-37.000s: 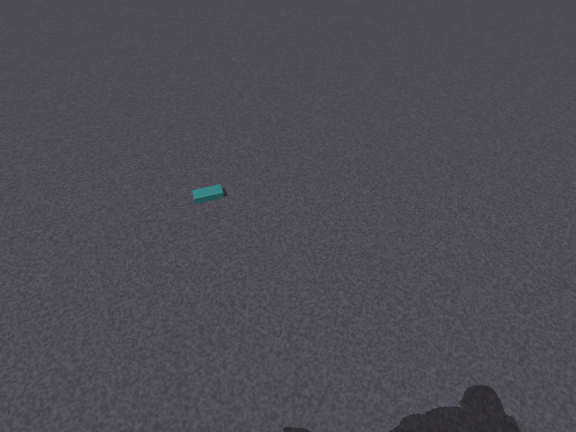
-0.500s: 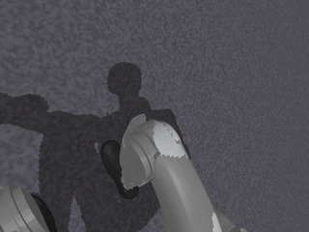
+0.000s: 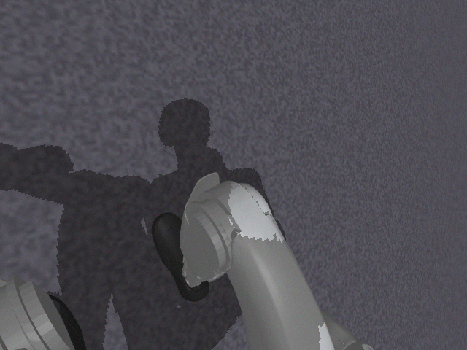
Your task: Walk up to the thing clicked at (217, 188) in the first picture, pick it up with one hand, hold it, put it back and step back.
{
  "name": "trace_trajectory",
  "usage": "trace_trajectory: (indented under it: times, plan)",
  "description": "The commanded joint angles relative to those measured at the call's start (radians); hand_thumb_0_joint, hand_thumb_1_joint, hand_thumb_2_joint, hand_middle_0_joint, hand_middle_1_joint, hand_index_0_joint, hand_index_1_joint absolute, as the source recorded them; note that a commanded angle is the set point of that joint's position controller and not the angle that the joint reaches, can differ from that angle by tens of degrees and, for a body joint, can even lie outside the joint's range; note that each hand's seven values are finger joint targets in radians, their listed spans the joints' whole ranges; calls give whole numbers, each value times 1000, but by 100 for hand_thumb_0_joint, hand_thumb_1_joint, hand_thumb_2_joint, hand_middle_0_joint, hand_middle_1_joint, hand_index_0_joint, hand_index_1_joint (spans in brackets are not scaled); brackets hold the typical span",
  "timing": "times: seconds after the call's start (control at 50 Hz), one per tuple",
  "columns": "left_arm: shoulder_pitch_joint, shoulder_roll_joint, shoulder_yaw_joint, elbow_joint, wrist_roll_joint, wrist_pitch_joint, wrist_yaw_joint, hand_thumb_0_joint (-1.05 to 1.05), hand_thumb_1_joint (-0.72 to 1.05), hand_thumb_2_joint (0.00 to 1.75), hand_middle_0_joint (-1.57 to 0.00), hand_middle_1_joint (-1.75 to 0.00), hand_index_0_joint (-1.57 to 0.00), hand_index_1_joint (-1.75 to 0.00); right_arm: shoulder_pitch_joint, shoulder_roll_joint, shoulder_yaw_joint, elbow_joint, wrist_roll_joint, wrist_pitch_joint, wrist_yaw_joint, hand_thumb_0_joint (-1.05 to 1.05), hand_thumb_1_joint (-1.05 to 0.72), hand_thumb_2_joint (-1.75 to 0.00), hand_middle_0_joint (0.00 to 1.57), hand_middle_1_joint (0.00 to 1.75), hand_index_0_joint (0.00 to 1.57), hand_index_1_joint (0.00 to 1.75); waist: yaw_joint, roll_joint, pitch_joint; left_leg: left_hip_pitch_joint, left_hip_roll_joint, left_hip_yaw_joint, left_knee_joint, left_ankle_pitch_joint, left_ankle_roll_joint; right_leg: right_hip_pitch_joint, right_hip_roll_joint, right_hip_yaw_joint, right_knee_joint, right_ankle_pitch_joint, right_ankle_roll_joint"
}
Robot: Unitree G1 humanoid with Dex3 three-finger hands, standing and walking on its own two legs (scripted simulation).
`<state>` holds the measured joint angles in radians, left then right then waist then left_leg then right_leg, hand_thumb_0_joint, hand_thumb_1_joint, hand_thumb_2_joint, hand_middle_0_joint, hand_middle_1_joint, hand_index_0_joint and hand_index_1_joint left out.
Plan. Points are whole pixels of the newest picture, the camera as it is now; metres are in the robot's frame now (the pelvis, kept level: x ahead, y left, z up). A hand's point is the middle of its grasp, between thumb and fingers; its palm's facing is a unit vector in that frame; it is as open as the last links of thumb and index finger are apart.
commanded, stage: close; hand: left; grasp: from above
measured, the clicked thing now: out of the picture +0.50 +0.36 -0.30
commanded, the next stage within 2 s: settle in 0.08 s
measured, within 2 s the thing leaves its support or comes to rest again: leaves its support in 0.50 s
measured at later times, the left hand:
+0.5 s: hand out of the picture +0.49 +0.35 -0.26, palm faces -0.45 -0.16 -0.88, open 9.4 cm
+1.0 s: hand out of the picture +0.49 +0.37 -0.17, palm faces -0.45 -0.13 -0.88, open 9.3 cm
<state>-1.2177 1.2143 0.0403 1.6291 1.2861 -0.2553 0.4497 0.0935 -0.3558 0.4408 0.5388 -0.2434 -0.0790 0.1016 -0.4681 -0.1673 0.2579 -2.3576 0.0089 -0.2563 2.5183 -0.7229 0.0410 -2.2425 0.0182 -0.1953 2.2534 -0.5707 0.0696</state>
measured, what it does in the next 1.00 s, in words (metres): stands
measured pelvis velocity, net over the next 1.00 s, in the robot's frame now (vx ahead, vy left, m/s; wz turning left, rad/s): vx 0.00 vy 0.00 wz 0.06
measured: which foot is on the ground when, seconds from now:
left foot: down 0.00-1.00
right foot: down 0.00-1.00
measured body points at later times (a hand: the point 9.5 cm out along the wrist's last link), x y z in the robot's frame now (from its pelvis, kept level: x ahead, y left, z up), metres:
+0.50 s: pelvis +0.00 +0.00 +0.00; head +0.31 +0.14 +0.29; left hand +0.51 +0.36 -0.21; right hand +0.05 -0.25 -0.04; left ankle +0.06 +0.11 -0.28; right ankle +0.14 -0.12 -0.28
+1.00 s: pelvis +0.00 +0.00 +0.01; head +0.27 +0.14 +0.34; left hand +0.51 +0.37 -0.12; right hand +0.07 -0.27 -0.04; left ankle +0.06 +0.11 -0.28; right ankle +0.14 -0.12 -0.28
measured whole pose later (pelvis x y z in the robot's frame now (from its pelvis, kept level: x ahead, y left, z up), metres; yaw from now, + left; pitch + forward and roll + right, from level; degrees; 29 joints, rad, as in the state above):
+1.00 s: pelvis +0.00 +0.00 +0.01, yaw +3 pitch +33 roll -16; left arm -1.14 1.03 0.03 1.31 1.23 -0.23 0.16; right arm 0.16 -0.36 0.27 0.53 -0.16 0.04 0.11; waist -0.36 -0.05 0.11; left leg -2.36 -0.02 -0.20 2.44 -0.69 0.04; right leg -2.25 -0.02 -0.16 2.23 -0.58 0.04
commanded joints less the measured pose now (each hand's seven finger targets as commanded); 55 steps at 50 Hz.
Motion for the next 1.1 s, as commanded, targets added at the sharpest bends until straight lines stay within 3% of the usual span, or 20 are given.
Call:
trace_trajectory:
  times: [0.0,0.06,0.1,0.16,0.18,0.24,0.28,0.32,0.38,0.4,0.48,0.58,0.66,0.72,0.82,0.88,0.92,1.0,1.08]
  plan:
    - [-190,219,22,-89,-7,10,22,0,47,31,-81,-44,-85,-40,211,-356,-99,36,8,8,-13,0,-89,-90,20,30,20,30,-65,644,-627,551,61,28,-273,304,-56,330,25,-83,-140,184,-96]
    - [-218,204,18,-126,-14,6,26,0,51,35,-85,-43,-88,-40,204,-364,-102,30,7,11,-12,0,-89,-90,20,30,20,30,-78,641,-651,563,63,22,-271,332,-58,348,25,-85,-143,207,-95]
    - [-227,232,33,-159,-9,7,27,0,53,37,-87,-44,-90,-41,215,-359,-99,37,7,10,-9,0,-89,-90,20,30,20,30,-71,671,-663,563,65,27,-267,348,-58,356,23,-80,-138,223,-94]
    - [-173,209,17,-72,-14,16,25,0,58,37,-91,-42,-93,-40,203,-356,-96,37,8,12,-7,0,-89,-90,20,30,20,30,-76,625,-624,509,60,45,-264,316,-50,376,32,-79,-146,210,-93]
    - [-194,211,23,-110,-14,12,26,0,50,35,-89,-45,-93,-42,209,-364,-95,34,7,10,-6,0,-92,-90,20,30,20,30,-79,633,-627,521,59,39,-259,337,-51,372,28,-82,-146,227,-93]
    - [-189,226,26,-99,-15,22,17,0,48,29,-91,-37,-93,-35,211,-358,-98,36,8,9,-10,0,-92,-90,20,30,20,30,-72,633,-626,524,58,48,-261,313,-49,363,27,-72,-148,202,-94]
    - [-203,254,37,-107,-17,23,21,0,49,31,-90,-38,-93,-36,205,-359,-102,28,7,13,-15,0,-91,-90,20,30,20,30,-63,633,-648,512,57,53,-274,276,-47,398,33,-73,-156,189,-95]
    - [-238,278,59,-179,-10,22,18,0,50,27,-89,-38,-93,-35,210,-363,-109,32,8,15,-16,0,-91,-90,20,30,20,30,-50,681,-708,550,58,53,-263,310,-51,392,29,-75,-148,210,-98]
    - [-211,258,58,-173,-13,30,6,0,48,27,-89,-36,-92,-33,227,-366,-123,27,11,16,-16,0,-91,-90,20,30,20,30,-59,672,-698,542,55,65,-266,314,-47,412,31,-68,-152,215,-98]
    - [-244,280,84,-231,-13,29,6,0,49,26,-90,-35,-93,-33,232,-366,-122,27,12,16,-14,0,-91,-90,20,30,20,30,-49,694,-728,566,56,54,-261,344,-54,391,25,-71,-144,229,-101]
    - [-242,271,97,-282,-15,37,-24,0,52,29,-93,-34,-95,-32,242,-377,-156,23,16,24,-14,0,-91,-90,20,30,20,30,-47,731,-757,596,56,67,-262,360,-58,389,26,-63,-152,228,-108]
    - [-223,263,122,-361,-19,41,-83,0,58,31,-96,-38,-99,-36,253,-352,-172,19,24,46,-7,0,-91,-90,20,30,20,30,-16,731,-789,568,45,90,-257,363,-57,416,23,-55,-164,239,-115]
    - [-183,181,96,-403,-28,44,-145,0,69,32,-104,-37,-107,-35,263,-351,-213,27,34,72,0,0,-91,-90,20,30,20,30,3,777,-815,664,45,66,-277,429,-73,323,18,-66,-163,224,-124]
    - [-161,124,66,-422,-45,53,-192,0,74,33,-106,-39,-110,-36,269,-339,-234,19,50,93,4,0,-91,-90,20,30,20,30,17,731,-805,625,37,76,-294,397,-65,317,16,-59,-170,208,-123]
    - [-197,44,26,-469,-71,45,-245,0,82,33,-113,-37,-116,-34,288,-334,-259,16,70,124,-1,0,-91,-90,20,30,20,30,7,658,-767,563,22,77,-322,326,-55,301,11,-53,-185,176,-123]
    - [-229,35,21,-497,-82,33,-256,0,80,32,-113,-34,-115,-32,292,-326,-272,15,82,133,-6,0,-90,-90,20,30,20,30,20,634,-787,578,16,78,-338,297,-52,281,11,-48,-180,152,-123]
    - [-249,37,24,-493,-73,29,-254,0,79,30,-111,-33,-114,-31,298,-327,-280,10,84,133,-10,0,-91,-90,20,30,20,30,20,639,-786,580,7,77,-345,281,-54,264,7,-45,-182,143,-126]
    - [-305,73,35,-529,-47,30,-239,0,79,31,-113,-32,-115,-30,289,-290,-281,-5,92,126,-12,0,-90,-90,20,30,20,30,48,654,-883,558,0,137,-340,271,-38,355,13,-21,-190,163,-117]
    - [-312,60,38,-519,-42,56,-242,0,77,33,-112,-31,-114,-29,289,-293,-297,-6,99,127,-17,0,-91,-90,20,30,20,30,61,693,-894,610,-5,129,-370,283,-46,297,5,-16,-188,158,-126]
